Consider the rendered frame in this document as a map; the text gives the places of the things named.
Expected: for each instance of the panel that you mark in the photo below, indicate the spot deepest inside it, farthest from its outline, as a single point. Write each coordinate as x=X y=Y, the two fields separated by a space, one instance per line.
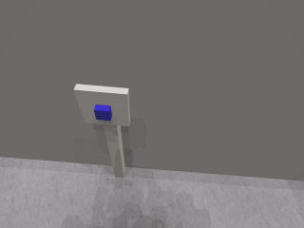
x=118 y=98

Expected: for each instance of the button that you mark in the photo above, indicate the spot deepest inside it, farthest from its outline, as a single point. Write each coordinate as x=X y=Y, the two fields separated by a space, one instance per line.
x=103 y=112

